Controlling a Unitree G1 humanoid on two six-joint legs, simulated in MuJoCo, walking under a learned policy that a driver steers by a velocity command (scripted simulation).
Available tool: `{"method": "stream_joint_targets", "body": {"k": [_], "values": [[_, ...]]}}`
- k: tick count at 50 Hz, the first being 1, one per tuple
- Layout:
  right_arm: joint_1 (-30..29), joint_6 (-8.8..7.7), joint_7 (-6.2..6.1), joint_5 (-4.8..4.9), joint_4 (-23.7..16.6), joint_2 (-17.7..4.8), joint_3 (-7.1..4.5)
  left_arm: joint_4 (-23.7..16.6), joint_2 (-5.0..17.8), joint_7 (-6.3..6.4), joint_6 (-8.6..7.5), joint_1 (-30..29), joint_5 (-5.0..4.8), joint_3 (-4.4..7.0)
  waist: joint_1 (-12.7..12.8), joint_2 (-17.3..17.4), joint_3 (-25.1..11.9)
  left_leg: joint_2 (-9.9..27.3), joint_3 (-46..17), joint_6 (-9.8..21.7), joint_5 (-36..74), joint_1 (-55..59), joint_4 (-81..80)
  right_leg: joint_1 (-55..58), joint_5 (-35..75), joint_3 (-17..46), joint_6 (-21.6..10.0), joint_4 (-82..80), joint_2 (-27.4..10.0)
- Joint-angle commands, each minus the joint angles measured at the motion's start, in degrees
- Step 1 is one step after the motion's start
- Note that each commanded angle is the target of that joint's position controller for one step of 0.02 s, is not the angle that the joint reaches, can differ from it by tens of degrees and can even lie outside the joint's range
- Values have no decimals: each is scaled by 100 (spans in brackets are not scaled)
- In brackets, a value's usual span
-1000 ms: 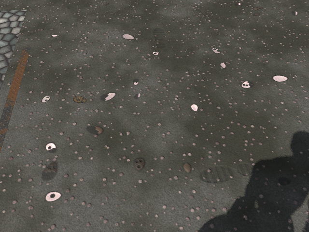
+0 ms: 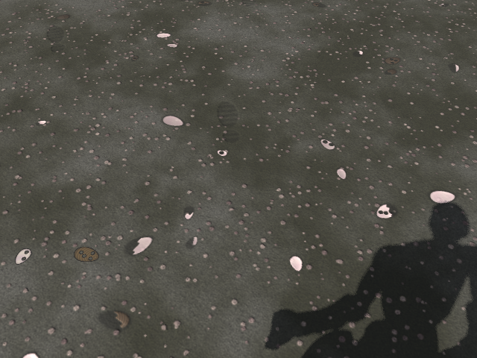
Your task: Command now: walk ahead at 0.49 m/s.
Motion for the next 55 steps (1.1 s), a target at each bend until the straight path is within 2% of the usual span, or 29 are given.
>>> {"method": "stream_joint_targets", "body": {"k": [1,5,8,10,12,14,15,16,17,18,19,20,21,23,24,31,37,40,41,42,43,44,45,46,47,48,49,51,55], "values": [[-215,-102,-112,4,-303,-742,-115,-249,263,42,25,197,72,79,266,441,316,1598,-1193,974,465,-588,-1174,-159,899,6,156,-785,-245],[257,-27,-203,93,-205,-899,-142,-502,164,-28,-40,-736,25,39,-68,437,312,1516,-936,723,546,-68,-1090,-17,1770,-199,197,-2458,1],[573,32,-210,142,-79,-958,-162,-663,179,-123,-56,-1250,-36,12,-267,488,417,1672,-945,690,393,433,-922,21,1660,-272,207,-3059,129],[646,118,-233,116,-11,-917,-155,-776,203,-201,-98,-1447,-9,8,-271,500,500,1756,-926,591,1044,764,-520,95,1381,-293,109,-3416,259],[579,207,-263,97,14,-970,-173,-765,349,-254,-159,-1171,34,65,-61,660,240,1804,-944,405,2093,1040,71,626,1111,-332,-56,-3686,437],[400,251,-283,82,-62,-878,-129,-368,731,-232,-216,73,113,245,523,591,-531,1298,-661,75,3081,895,1520,2318,1988,-504,-327,-4095,649],[416,219,-296,-29,-243,-679,-27,-182,1206,-188,-220,1002,236,339,753,-50,-1451,878,-383,-203,1393,-178,3188,4071,4236,530,-702,-3689,-432],[1537,141,-221,-42,-20,96,195,-119,1464,-204,-134,1146,233,355,338,-1584,-2308,48,-391,-556,-2889,-2084,5108,5944,5630,2325,-1802,-3619,-1875],[1577,99,-207,99,181,-515,54,-165,983,-225,-61,1268,147,275,592,-884,-2617,181,-1295,-546,-3073,-2239,5785,5636,4648,2624,-1774,-3940,-1747],[931,115,-227,248,3,-807,-46,-292,795,-210,-48,679,102,203,506,-526,-1745,420,-1186,-527,-2740,-2599,5852,4852,4236,1824,-1471,-4104,-1516],[498,177,-291,241,-105,-756,-61,-393,639,-191,-51,117,107,137,345,-86,-1267,701,-1031,-586,-2330,-2536,5584,4090,3949,1292,-1253,-4320,-1246],[305,276,-353,186,-137,-737,-115,-425,465,-184,-58,-220,120,76,200,10,-892,876,-985,-645,-2061,-2330,5263,3383,3708,888,-1147,-4547,-1070],[395,391,-383,151,-143,-618,-130,-383,407,-179,-67,-376,189,60,10,-172,-747,1000,-948,-674,-1807,-1833,4979,2764,3517,541,-1050,-4754,-912],[520,560,-428,118,-191,-418,-144,-335,515,-143,-67,-472,281,95,-129,-368,-603,888,-705,-741,-1549,-1458,4707,2229,3440,91,-1127,-4997,-782],[477,611,-452,109,-264,-423,-172,-321,615,-100,-51,-464,292,127,-141,-384,-574,867,-664,-758,-1480,-1528,4607,2196,3349,4,-1195,-5068,-825],[-401,835,-442,95,-886,-550,-345,-306,896,215,233,-483,154,263,95,-366,-343,1083,-523,-752,-966,-2025,3734,2455,679,-229,-1202,-5538,-1106],[-834,837,-297,133,-1260,-528,-397,-263,1089,240,438,-452,81,369,258,-391,-359,933,-92,-608,-1332,-1661,2685,2968,871,-517,-1071,-5151,-1276],[-534,820,-183,128,-1274,-549,-446,-275,1119,232,528,-617,-51,398,-14,-403,-487,681,203,-312,-589,-851,1334,2993,1072,-805,-657,-4452,-1149],[-324,815,-200,93,-1222,-738,-521,-169,968,209,557,-359,-58,374,-55,-178,-514,599,37,-117,-2,-315,782,2724,790,-1010,-306,-3927,-900],[-97,810,-284,76,-1237,-1295,-682,-232,675,151,561,-329,79,304,7,956,-502,1473,-1273,264,1597,463,362,1686,-239,-1538,204,-2513,-325],[-64,791,-338,-24,-1402,-1864,-754,-599,460,132,520,-710,254,236,69,2156,-344,2705,-3113,1327,3344,997,416,-113,-2625,-1453,681,-1056,590],[79,651,-286,-158,-1425,-1631,-698,-696,652,124,475,-1108,219,283,-225,1415,-787,2766,-3148,1681,3158,872,339,-250,-2778,-405,624,-61,647],[-223,532,-275,-129,-1486,-1529,-664,-690,787,111,476,-1087,69,332,-29,1136,-701,2424,-2625,1403,2946,864,331,-403,-2261,-162,524,194,582],[-622,480,-295,-3,-1581,-1423,-648,-569,816,149,487,-924,44,360,153,880,-643,2115,-2239,1036,2648,784,398,-439,-1745,-59,479,123,496],[-856,485,-317,108,-1658,-1231,-586,-516,906,199,500,-904,107,393,204,791,-630,2008,-2110,841,2541,699,409,-417,-1443,3,481,13,444],[-929,511,-345,135,-1688,-1138,-542,-512,896,209,504,-866,140,405,272,795,-667,1898,-1974,803,2683,496,410,-172,-1207,-15,499,68,499],[-867,531,-367,106,-1706,-1117,-525,-519,837,204,499,-817,132,400,290,809,-742,1826,-1938,814,2726,442,398,-23,-1011,-26,511,84,580],[-731,542,-406,96,-1711,-1143,-527,-549,729,206,492,-812,81,377,254,832,-749,1748,-1963,809,2548,569,381,-15,-787,8,535,-302,651],[-639,607,-476,112,-1765,-1294,-567,-656,638,198,488,-1046,62,338,116,961,-613,1684,-2269,780,1649,567,348,147,-632,114,644,-1380,736]]}}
